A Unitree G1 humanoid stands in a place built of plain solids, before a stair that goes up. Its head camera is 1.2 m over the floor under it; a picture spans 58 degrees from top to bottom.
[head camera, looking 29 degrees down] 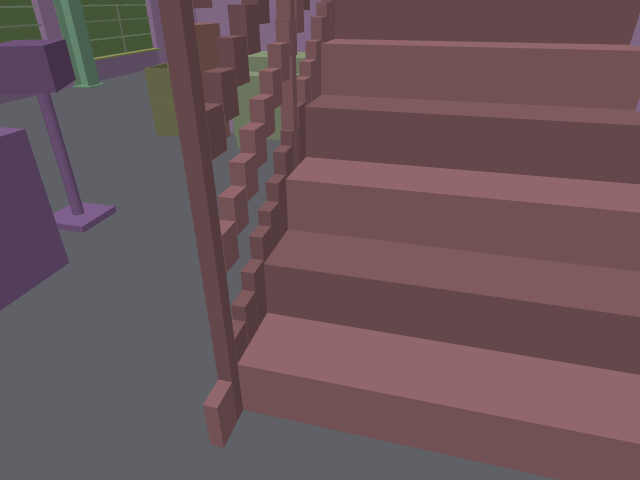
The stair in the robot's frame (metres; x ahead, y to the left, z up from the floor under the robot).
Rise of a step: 0.21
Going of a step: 0.26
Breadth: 1.30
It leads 14 degrees to the right of straight ahead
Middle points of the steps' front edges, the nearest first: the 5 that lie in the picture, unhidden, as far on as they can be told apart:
0.84 -0.33 0.21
1.10 -0.39 0.42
1.35 -0.46 0.62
1.61 -0.52 0.83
1.86 -0.59 1.04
